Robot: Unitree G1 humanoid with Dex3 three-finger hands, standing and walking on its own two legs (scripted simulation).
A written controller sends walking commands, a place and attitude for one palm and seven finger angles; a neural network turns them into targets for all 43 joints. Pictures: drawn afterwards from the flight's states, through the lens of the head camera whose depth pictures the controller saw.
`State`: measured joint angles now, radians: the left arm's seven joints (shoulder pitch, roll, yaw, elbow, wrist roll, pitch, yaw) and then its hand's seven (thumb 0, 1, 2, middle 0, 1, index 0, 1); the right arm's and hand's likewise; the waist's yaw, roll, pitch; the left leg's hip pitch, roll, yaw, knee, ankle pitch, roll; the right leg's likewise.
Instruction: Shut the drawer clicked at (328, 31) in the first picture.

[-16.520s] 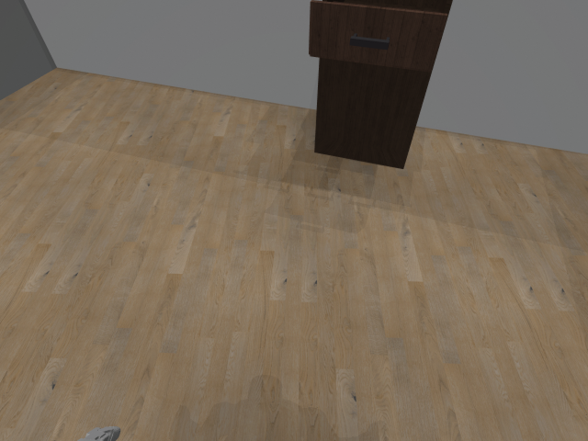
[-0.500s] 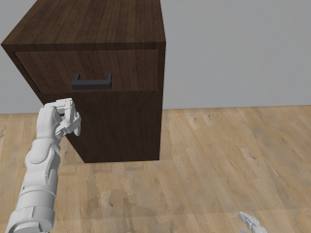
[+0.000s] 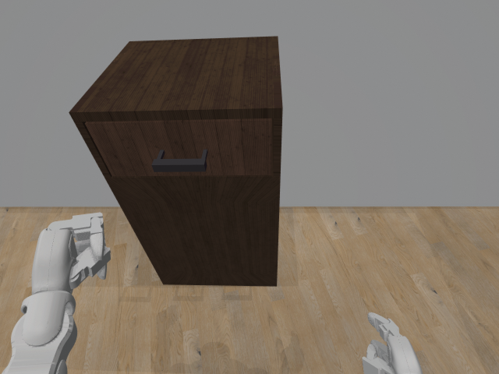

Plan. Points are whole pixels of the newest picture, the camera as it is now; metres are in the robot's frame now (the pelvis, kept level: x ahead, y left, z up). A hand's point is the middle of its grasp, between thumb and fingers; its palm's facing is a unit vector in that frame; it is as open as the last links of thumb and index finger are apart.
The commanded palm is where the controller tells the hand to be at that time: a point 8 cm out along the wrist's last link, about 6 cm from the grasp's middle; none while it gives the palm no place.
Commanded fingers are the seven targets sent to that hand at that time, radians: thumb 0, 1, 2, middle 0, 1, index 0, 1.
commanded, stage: draw the hand back to the body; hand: left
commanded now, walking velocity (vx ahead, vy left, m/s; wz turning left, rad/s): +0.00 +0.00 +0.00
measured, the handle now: (181, 159) +0.60 +0.24 -0.01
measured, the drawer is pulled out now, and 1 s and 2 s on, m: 0.00 0.00 0.00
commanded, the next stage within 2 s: step back with the hand held close in 0.40 s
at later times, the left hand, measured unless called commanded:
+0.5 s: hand (65, 290) +0.17 +0.23 +0.15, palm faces +0.40 -0.83 -0.39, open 3.3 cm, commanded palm +0.12 +0.28 +0.17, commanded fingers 0.00 0.90 0.90 -1.40 -1.60 -1.40 -1.60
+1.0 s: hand (34, 308) +0.15 +0.26 +0.15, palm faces +0.28 -0.81 -0.51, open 3.2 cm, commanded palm +0.09 +0.30 +0.17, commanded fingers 0.00 0.90 0.90 -1.40 -1.60 -1.40 -1.60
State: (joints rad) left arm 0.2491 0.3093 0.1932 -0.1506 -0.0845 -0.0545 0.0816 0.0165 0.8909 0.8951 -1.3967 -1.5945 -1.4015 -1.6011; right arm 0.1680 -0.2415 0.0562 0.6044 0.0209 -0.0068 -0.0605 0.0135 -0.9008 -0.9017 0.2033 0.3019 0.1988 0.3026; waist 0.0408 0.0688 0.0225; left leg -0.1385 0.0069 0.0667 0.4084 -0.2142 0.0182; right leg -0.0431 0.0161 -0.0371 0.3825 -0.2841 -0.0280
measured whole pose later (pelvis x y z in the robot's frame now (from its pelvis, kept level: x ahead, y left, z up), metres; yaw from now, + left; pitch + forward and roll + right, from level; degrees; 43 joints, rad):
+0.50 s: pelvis +0.00 -0.01 +0.00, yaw +0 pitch -5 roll +0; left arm 0.53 0.32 0.27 -0.43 -0.08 -0.11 0.10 0.01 0.89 0.89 -1.40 -1.59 -1.41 -1.60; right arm 0.19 -0.24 0.02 0.62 0.01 -0.09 -0.07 0.02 -0.90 -0.90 0.20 0.30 0.20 0.30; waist 0.07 0.08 0.02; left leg -0.12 0.02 0.05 0.43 -0.22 0.01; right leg -0.01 0.03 -0.05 0.38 -0.29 -0.04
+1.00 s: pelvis -0.05 +0.03 +0.00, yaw -1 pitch +0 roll -1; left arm 0.64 0.41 0.36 -0.55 -0.05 -0.19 0.11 0.01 0.88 0.89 -1.40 -1.59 -1.40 -1.60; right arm 0.20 -0.23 -0.02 0.54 0.01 0.01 -0.07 0.02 -0.90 -0.90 0.20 0.30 0.20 0.30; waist 0.00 0.03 0.05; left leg -0.30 0.00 0.09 0.46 -0.16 0.06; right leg -0.22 0.01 -0.01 0.44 -0.23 0.01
